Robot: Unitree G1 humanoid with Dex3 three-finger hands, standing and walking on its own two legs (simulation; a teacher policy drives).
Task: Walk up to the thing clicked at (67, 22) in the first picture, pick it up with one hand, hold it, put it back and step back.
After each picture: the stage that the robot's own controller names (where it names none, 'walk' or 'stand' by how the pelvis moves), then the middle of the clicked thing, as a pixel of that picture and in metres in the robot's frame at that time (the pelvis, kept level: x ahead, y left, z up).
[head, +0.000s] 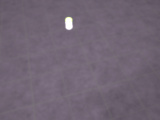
stand; (68, 23) +1.62 +0.12 -0.72
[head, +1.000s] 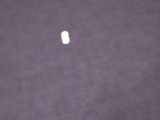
walk; (65, 37) +1.48 +0.27 -0.71
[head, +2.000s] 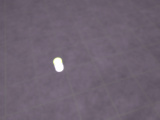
walk; (58, 64) +0.97 +0.30 -0.72
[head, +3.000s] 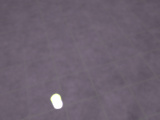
walk; (56, 101) +0.59 +0.26 -0.72
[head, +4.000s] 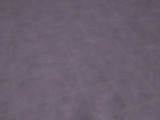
stand; out of the picture +0.38 +0.19 -0.71
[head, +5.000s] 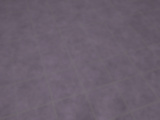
stand; out of the picture +0.36 +0.20 -0.72
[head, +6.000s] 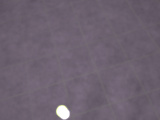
walk; (63, 112) +0.35 +0.21 -0.69
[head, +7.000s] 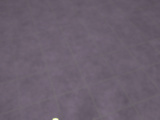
stand; out of the picture +0.40 +0.20 -0.70
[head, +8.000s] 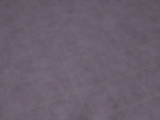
stand; out of the picture +0.39 +0.25 -0.72
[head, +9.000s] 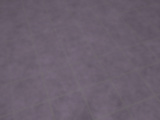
stand; out of the picture +0.37 +0.25 -0.72
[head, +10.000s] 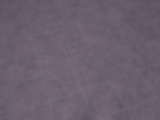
stand; out of the picture +0.36 +0.25 -0.72
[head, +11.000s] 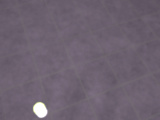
go down; (40, 110) +0.38 +0.24 -0.64
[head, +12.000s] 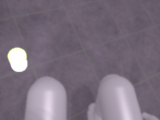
go down; (18, 60) +0.45 +0.24 -0.29
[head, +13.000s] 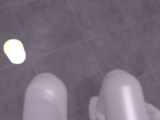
close in; (15, 52) +0.45 +0.24 -0.28
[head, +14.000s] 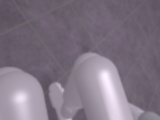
close in; out of the picture +0.44 +0.28 -0.23
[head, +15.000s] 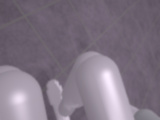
rest palm; out of the picture +0.43 +0.28 -0.23
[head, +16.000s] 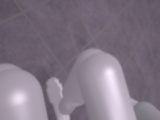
go down; out of the picture +0.43 +0.28 -0.22
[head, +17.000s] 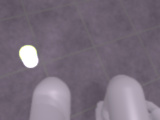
go down; (29, 57) +0.45 +0.23 -0.32
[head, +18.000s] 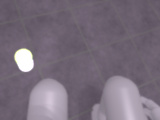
go down; (24, 60) +0.46 +0.23 -0.31
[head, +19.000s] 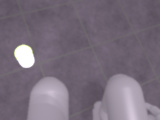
go down; (25, 57) +0.46 +0.23 -0.31
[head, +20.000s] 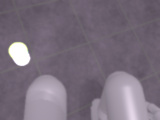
close in; (20, 54) +0.46 +0.23 -0.30
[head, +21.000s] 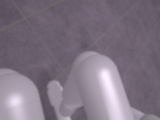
lift; out of the picture +0.44 +0.28 -0.23
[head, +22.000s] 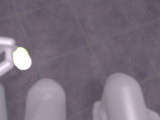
close; (21, 59) +0.45 +0.24 -0.31
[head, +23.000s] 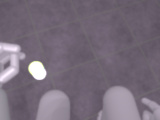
close; (37, 70) +0.45 +0.22 -0.41
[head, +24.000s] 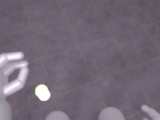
close; (43, 93) +0.41 +0.22 -0.53
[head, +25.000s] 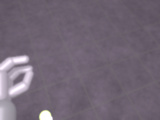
close; (46, 118) +0.38 +0.22 -0.65
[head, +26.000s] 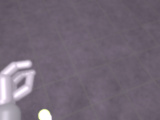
stand; (45, 117) +0.38 +0.23 -0.66
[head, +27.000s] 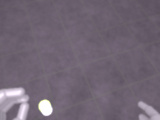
close; (45, 108) +0.40 +0.22 -0.60
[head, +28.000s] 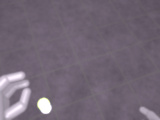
close; (44, 106) +0.40 +0.22 -0.59
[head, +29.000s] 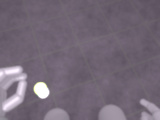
close; (41, 90) +0.41 +0.22 -0.52
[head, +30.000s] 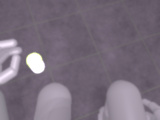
close; (36, 63) +0.46 +0.22 -0.36
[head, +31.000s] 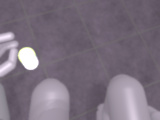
close; (29, 59) +0.47 +0.22 -0.30
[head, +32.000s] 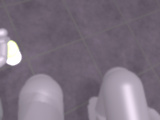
close; (10, 53) +0.46 +0.24 -0.27
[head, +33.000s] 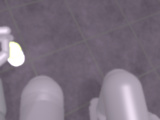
close; (14, 54) +0.46 +0.23 -0.28
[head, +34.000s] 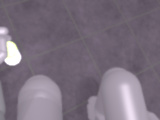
close; (10, 53) +0.46 +0.24 -0.28
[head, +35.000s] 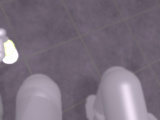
close; (7, 51) +0.46 +0.24 -0.27
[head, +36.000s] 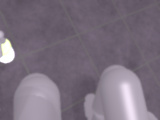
hold; (3, 50) +0.46 +0.25 -0.26
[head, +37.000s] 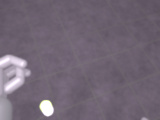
close; (47, 108) +0.40 +0.21 -0.60
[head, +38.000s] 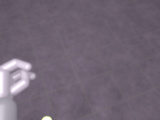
close; out of the picture +0.38 +0.22 -0.67
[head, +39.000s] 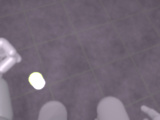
crouch; (37, 81) +0.43 +0.22 -0.49
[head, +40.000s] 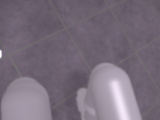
lower; out of the picture +0.46 +0.25 -0.28
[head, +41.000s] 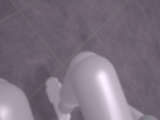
lower; out of the picture +0.45 +0.30 -0.24
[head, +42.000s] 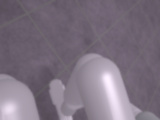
lower; out of the picture +0.44 +0.29 -0.24
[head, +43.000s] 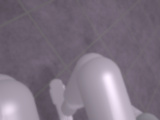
lower; out of the picture +0.44 +0.30 -0.24
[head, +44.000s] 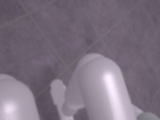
lower; out of the picture +0.44 +0.29 -0.24
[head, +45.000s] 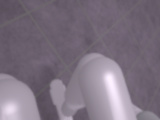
open; out of the picture +0.45 +0.30 -0.24
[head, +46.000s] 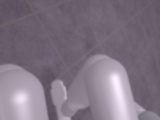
stand; out of the picture +0.44 +0.29 -0.24
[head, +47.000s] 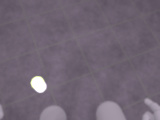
stand; (39, 84) +0.43 +0.22 -0.52
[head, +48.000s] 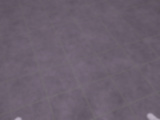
stand; out of the picture +0.38 +0.22 -0.66
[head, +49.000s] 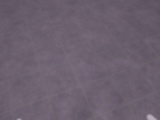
stand; out of the picture +0.39 +0.22 -0.67
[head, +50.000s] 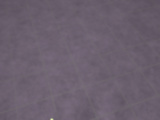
stand; out of the picture +0.39 +0.21 -0.70
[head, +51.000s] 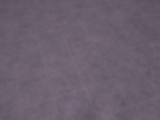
stand; out of the picture +0.39 +0.23 -0.72
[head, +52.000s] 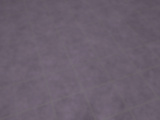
stand; out of the picture +0.37 +0.23 -0.73
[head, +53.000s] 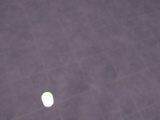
walk; (47, 99) +0.45 +0.17 -0.71
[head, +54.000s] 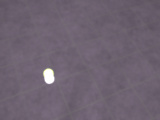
walk; (49, 76) +0.67 +0.22 -0.71
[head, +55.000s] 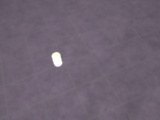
stand; (57, 59) +0.98 +0.30 -0.71
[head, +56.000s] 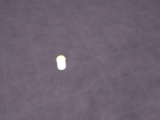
stand; (61, 62) +0.97 +0.19 -0.71
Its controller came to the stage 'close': yes
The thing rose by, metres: 0.01
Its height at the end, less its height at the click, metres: +0.00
